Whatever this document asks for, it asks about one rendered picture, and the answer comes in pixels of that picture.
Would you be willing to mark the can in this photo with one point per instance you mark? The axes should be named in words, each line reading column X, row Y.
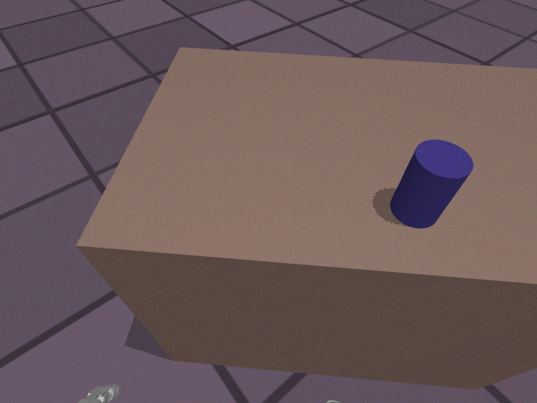
column 433, row 176

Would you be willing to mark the left robot hand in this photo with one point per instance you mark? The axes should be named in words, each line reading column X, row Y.
column 102, row 394

